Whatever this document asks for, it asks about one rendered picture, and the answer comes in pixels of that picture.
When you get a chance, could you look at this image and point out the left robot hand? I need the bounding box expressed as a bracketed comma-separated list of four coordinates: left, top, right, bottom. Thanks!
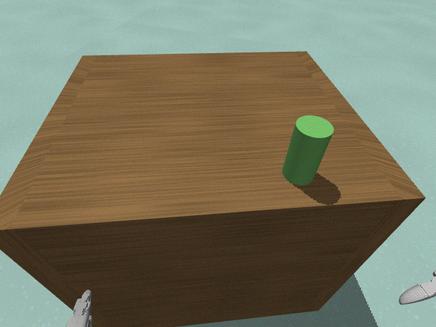
[66, 290, 93, 327]

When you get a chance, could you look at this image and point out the right robot hand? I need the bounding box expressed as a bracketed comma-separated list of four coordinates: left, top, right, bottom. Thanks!
[399, 270, 436, 305]

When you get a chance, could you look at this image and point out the can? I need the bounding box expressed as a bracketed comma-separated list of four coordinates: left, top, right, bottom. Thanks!
[282, 115, 334, 185]

